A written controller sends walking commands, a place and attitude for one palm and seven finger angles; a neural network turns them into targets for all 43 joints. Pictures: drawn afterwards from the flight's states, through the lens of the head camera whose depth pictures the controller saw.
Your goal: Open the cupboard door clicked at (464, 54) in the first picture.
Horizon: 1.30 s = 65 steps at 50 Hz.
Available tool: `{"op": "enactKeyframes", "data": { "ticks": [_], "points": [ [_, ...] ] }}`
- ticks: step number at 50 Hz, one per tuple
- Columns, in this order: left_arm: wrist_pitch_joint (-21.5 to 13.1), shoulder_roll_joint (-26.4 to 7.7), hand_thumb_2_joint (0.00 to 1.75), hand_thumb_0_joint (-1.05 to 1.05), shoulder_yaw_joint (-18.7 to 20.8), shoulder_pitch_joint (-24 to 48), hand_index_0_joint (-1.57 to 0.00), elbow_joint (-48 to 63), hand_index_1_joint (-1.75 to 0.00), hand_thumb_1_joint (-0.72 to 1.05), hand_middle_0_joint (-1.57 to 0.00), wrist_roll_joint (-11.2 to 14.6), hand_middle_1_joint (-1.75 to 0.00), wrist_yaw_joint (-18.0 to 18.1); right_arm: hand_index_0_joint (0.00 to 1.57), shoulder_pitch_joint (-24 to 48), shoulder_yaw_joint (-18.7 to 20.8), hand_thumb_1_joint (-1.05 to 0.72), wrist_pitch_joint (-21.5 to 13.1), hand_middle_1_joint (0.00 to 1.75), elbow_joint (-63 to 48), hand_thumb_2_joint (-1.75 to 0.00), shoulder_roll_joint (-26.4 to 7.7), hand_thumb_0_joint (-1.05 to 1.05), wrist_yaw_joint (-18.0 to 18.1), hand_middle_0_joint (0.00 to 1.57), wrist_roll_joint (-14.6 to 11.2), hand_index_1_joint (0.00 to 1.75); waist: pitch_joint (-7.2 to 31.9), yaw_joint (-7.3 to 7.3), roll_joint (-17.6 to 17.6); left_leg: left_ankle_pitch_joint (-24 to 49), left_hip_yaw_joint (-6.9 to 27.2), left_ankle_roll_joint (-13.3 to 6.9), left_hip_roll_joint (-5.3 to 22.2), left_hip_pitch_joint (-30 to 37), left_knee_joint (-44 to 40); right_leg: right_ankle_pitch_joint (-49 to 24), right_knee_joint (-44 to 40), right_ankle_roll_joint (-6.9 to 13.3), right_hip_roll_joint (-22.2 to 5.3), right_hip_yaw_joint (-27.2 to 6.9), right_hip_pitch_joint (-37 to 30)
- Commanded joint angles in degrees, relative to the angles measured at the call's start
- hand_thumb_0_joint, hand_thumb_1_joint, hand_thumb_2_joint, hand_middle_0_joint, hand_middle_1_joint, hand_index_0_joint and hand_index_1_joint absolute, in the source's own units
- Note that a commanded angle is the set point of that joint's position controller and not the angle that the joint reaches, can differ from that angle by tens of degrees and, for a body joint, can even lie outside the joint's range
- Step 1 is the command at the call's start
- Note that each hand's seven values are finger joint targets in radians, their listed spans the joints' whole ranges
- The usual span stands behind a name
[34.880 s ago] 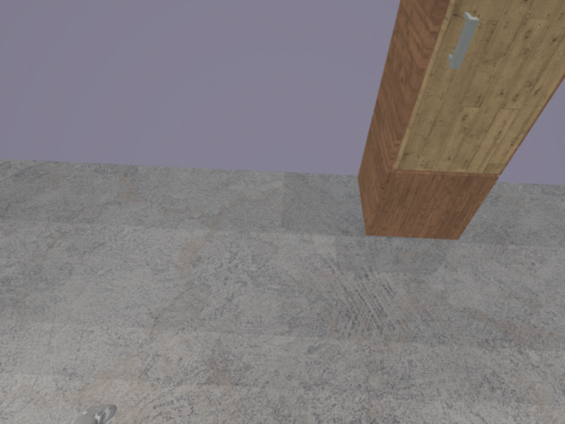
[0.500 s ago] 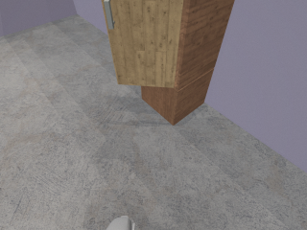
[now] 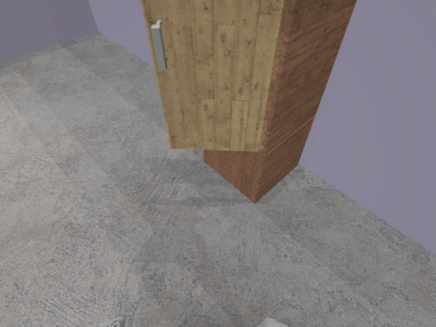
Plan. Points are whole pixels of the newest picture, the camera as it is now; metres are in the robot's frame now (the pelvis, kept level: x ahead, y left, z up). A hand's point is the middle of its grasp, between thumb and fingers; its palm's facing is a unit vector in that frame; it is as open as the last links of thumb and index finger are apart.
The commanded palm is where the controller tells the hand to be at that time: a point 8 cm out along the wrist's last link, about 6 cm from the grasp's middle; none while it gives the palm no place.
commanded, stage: take the last steps up to it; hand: left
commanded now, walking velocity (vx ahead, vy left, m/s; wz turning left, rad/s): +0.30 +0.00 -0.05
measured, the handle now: (161, 45) +0.81 +0.20 +0.11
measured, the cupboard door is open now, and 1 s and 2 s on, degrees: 43 43 43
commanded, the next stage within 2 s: come to a stop and stand still in 0.40 s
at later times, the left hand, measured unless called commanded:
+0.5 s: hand out of the picture +0.15 +0.21 -0.20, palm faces +0.07 -0.98 -0.16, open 7.3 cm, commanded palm none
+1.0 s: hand (149, 243) +0.34 +0.20 -0.17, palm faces -0.03 -0.96 -0.27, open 7.4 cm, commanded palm none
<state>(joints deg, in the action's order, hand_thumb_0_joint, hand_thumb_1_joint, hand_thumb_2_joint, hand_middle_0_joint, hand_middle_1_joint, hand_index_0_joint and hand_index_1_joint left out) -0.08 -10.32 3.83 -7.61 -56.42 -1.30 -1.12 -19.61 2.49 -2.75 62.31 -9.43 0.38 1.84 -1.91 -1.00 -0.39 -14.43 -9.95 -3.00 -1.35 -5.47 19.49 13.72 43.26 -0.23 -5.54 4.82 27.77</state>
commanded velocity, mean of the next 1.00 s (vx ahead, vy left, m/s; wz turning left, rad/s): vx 0.00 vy -0.02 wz -0.01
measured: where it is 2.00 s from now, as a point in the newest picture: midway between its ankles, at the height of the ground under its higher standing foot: outside the picture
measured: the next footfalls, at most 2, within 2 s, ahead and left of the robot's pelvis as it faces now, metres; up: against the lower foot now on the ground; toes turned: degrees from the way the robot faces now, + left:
right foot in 0.10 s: +0.14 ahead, -0.13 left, +0.00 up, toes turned -7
left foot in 0.46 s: +0.30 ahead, +0.13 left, +0.00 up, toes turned +6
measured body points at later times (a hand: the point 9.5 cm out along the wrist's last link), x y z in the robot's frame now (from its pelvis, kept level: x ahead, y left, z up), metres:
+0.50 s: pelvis +0.19 +0.03 -0.02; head +0.21 +0.06 +0.43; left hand +0.15 +0.27 -0.18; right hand +0.27 -0.21 -0.15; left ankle +0.26 +0.12 -0.74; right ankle +0.10 -0.11 -0.72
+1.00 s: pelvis +0.24 +0.00 -0.01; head +0.28 -0.01 +0.43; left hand +0.34 +0.25 -0.15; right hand +0.25 -0.25 -0.17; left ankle +0.24 +0.13 -0.73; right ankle +0.22 -0.13 -0.75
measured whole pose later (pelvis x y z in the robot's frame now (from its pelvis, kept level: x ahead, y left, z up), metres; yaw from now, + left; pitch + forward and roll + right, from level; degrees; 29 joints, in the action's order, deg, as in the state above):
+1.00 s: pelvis +0.24 +0.00 -0.01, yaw -3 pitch +1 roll +0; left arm 1.4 -11.4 3.0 -8.7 -56.0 -1.2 1.5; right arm -13.0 4.1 3.0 60.0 -11.6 1.4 0.5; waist -3.5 -1.0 1.8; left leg -25.0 -4.0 1.3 3.8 -20.2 41.2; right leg 18.8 32.0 -0.8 -2.2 2.3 15.3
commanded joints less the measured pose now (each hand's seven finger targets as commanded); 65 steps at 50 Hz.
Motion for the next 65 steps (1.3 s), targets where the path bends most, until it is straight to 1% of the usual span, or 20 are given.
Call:
{"op": "enactKeyframes", "data": {
  "ticks": [1,4,6,8,12,21,23,24,27,30,43,46,47,48,50,52,58,60,62,65],
  "points": [
    [-1.4,-2.8,0.9,0.0,0.0,1.0,-0.2,3.8,-0.3,0.9,-0.2,-0.2,-0.3,-0.3,0.2,-3.5,1.1,-0.9,-1.0,0.3,-0.9,-0.9,-7.7,0.0,0.5,0.2,0.3,0.3,-2.9,0.12,2.5,8.1,11.1,-6.2,17.9,-2.2,-6.3,-0.1,-7.3,0.5,0.9,0.3,-5.3],
    [-2.5,-6.2,0.9,0.0,1.1,-9.8,-0.2,0.1,-0.3,0.9,-0.2,-0.4,-0.3,0.2,0.2,-2.6,0.3,-0.9,-1.1,0.3,-0.6,-0.9,-6.0,0.0,0.4,0.2,-0.5,0.3,2.0,5.01,-2.3,12.6,4.6,-1.2,10.7,-11.1,12.0,-5.0,-16.3,3.5,0.2,-2.8,-28.0],
    [-3.0,-14.0,0.9,0.0,2.7,-21.3,-0.2,-3.1,-0.3,0.9,-0.2,0.3,-0.3,1.2,0.2,0.0,0.4,-0.9,-0.8,0.3,-3.8,-0.9,-5.1,0.0,-0.2,0.2,-1.2,0.3,5.2,8.08,-14.8,-21.2,1.5,2.9,2.0,-30.3,41.1,-6.0,-28.0,15.2,-21.3,-30.5,-39.5],
    [-3.4,-9.5,0.9,0.0,1.9,-15.6,-0.2,-2.0,-0.3,0.9,-0.2,0.5,-0.3,2.1,0.2,5.5,0.8,-0.9,-0.8,0.3,-4.3,-0.9,-4.9,0.0,-0.1,0.2,-0.8,0.3,-0.4,6.02,-7.9,-12.9,9.5,2.9,6.7,-35.4,47.2,-13.5,-28.3,13.7,-17.7,-24.2,-32.4],
    [-4.2,-5.3,0.9,0.0,0.2,-9.2,-0.2,-0.8,-0.3,0.9,-0.2,0.5,-0.3,1.9,0.2,2.0,0.5,-0.9,1.1,0.3,-2.6,-0.9,-1.5,0.0,-0.8,0.2,-0.5,0.3,1.5,0.54,-6.5,-4.7,7.3,5.0,8.0,-23.9,36.7,-18.3,-30.7,9.5,-11.0,-7.0,-21.0],
    [-3.4,-6.5,0.9,0.0,0.5,-10.3,-0.2,-3.9,-0.3,0.9,-0.2,0.4,-0.3,1.0,0.2,0.8,1.1,-0.9,-0.4,0.3,-3.0,-0.9,-4.2,0.0,-1.3,0.2,-0.2,0.3,1.2,-1.46,-0.6,5.0,3.7,4.4,3.9,-0.3,7.4,0.0,-20.6,5.1,-5.6,-3.2,-9.7],
    [-2.8,-2.4,0.9,0.0,-0.5,-11.7,-0.2,-1.9,-0.3,0.9,-0.2,0.8,-0.3,0.8,0.2,-10.1,3.1,-0.9,-0.6,0.3,-1.2,-0.9,-14.3,0.0,0.1,0.2,0.7,0.3,7.5,-5.16,20.1,2.7,29.5,-4.9,24.0,11.7,-2.8,20.0,8.0,0.5,4.5,4.4,3.6],
    [-2.6,-3.4,0.9,0.0,-0.6,-9.3,-0.2,-0.7,-0.3,0.9,-0.2,0.4,-0.3,1.0,0.2,-10.5,3.0,-0.9,0.1,0.3,-1.5,-0.9,-14.6,0.0,0.7,0.2,0.4,0.3,6.4,-5.55,14.6,2.1,32.8,-8.3,26.9,9.2,-4.8,21.1,18.2,1.1,3.7,-0.9,5.5],
    [-1.7,-2.2,0.9,0.0,-1.1,-8.3,-0.2,-3.2,-0.3,0.9,-0.2,0.5,-0.3,1.3,0.2,0.1,0.4,-0.9,-0.5,0.3,-4.0,-0.9,-7.9,0.0,1.8,0.2,0.1,0.3,-1.0,-0.75,5.6,24.8,21.1,-6.5,22.3,-6.6,-3.9,11.3,19.8,0.0,-1.4,-5.4,1.3],
    [0.8,-1.5,0.9,0.0,-1.2,-13.3,-0.2,-4.8,-0.3,0.9,-0.2,0.8,-0.3,1.6,0.2,4.3,-0.4,-0.9,-0.1,0.3,-4.3,-0.9,-8.1,0.0,2.8,0.2,-0.4,0.3,3.0,1.89,5.1,41.1,12.5,-4.6,19.6,-6.8,-1.5,7.8,12.1,-1.8,0.4,-4.2,-6.4],
    [2.8,-3.9,0.9,0.0,0.2,-6.7,-0.2,2.1,-0.3,0.9,-0.2,0.3,-0.3,2.0,0.2,4.9,3.0,-0.9,3.2,0.3,-4.1,-0.9,-11.8,0.0,2.8,0.2,-0.1,0.3,5.0,0.38,12.6,38.8,12.9,-4.9,19.8,-2.4,4.4,7.3,-3.8,-0.5,3.9,-1.8,-9.6],
    [1.1,-7.3,0.9,0.0,0.7,-10.2,-0.2,1.4,-0.3,0.9,-0.2,-0.2,-0.3,2.4,0.2,4.5,2.9,-0.9,3.7,0.3,-4.5,-0.9,-9.3,0.0,1.9,0.2,-1.0,0.3,5.7,2.1,2.3,19.2,8.8,1.1,12.6,-8.9,12.9,-16.5,-20.9,0.8,-0.1,-5.6,-20.8],
    [0.5,-11.7,0.9,0.0,1.3,-9.2,-0.2,1.5,-0.3,0.9,-0.2,-0.7,-0.3,3.0,0.2,3.4,2.3,-0.9,4.0,0.3,-5.6,-0.9,-5.3,0.0,1.4,0.2,-1.4,0.3,5.7,1.37,-12.5,-4.5,3.0,4.7,4.6,-16.9,20.9,-31.5,-22.8,5.3,-12.6,-18.3,-24.1],
    [0.1,-13.0,0.9,0.0,0.8,-8.8,-0.2,1.6,-0.3,0.9,-0.2,-0.1,-0.3,3.1,0.2,5.3,1.9,-0.9,5.1,0.3,-6.3,-0.9,-5.3,0.0,1.2,0.2,-1.6,0.3,5.4,2.75,-13.8,-21.4,7.1,5.1,2.5,-16.4,30.9,-35.3,-25.1,11.0,-19.3,-20.2,-18.1],
    [0.2,-11.4,0.9,0.0,0.5,-4.7,-0.2,2.7,-0.3,0.9,-0.2,-0.1,-0.3,3.2,0.2,6.8,1.9,-0.9,5.9,0.3,-6.7,-0.9,-3.8,0.0,0.6,0.2,-1.3,0.3,1.3,1.28,-8.1,-17.5,10.5,4.8,2.4,-19.4,39.2,-30.5,-24.8,11.1,-14.7,-15.7,-13.8],
    [-0.2,-9.9,0.9,0.0,0.3,-3.8,-0.2,2.5,-0.3,0.9,-0.2,0.2,-0.3,3.5,0.2,5.7,1.7,-0.9,5.7,0.3,-5.4,-0.9,-5.7,0.0,0.9,0.2,-1.2,0.3,3.3,0.91,-13.8,-15.3,10.8,5.8,3.2,-22.0,40.0,-40.7,-21.4,10.0,-12.2,-13.0,-21.1],
    [-0.2,-12.2,0.9,0.0,1.2,-5.7,-0.2,1.5,-0.3,0.9,-0.2,-0.2,-0.3,3.3,0.2,6.4,1.1,-0.9,4.4,0.3,-5.8,-0.9,-4.7,0.0,0.2,0.2,-1.5,0.3,4.7,2.43,-9.3,-10.5,7.1,6.6,1.5,-14.9,16.8,-34.7,-19.1,9.0,-12.0,-12.8,-24.5],
    [-0.1,-11.3,0.9,0.0,0.9,-4.2,-0.2,1.0,-0.3,0.9,-0.2,0.4,-0.3,3.1,0.2,2.5,0.7,-0.9,3.7,0.3,-4.4,-0.9,-4.3,0.0,0.4,0.2,-1.3,0.3,4.9,0.45,-8.0,1.9,6.6,5.9,1.1,-4.8,3.9,-24.6,-16.7,5.6,-9.2,-11.0,-18.7],
    [0.5,-6.7,0.9,0.0,-0.2,-5.1,-0.2,1.7,-0.3,0.9,-0.2,1.0,-0.3,2.5,0.2,2.3,1.2,-0.9,2.6,0.3,-4.7,-0.9,-8.8,0.0,0.7,0.2,-0.8,0.3,6.2,1.3,5.8,14.1,17.5,1.4,11.2,-0.3,0.6,-4.3,-11.9,0.2,-1.2,-5.6,-11.3],
    [1.6,-4.5,0.9,0.0,-0.9,-4.6,-0.2,0.4,-0.3,0.9,-0.2,0.2,-0.3,2.5,0.2,8.2,0.7,-0.9,3.1,0.3,-5.7,-0.9,-9.9,0.0,1.0,0.2,-0.4,0.3,0.5,2.93,6.7,3.0,18.1,-1.5,12.8,-12.8,-3.4,5.1,-13.3,-0.9,1.5,-2.7,-17.0]
  ]
}}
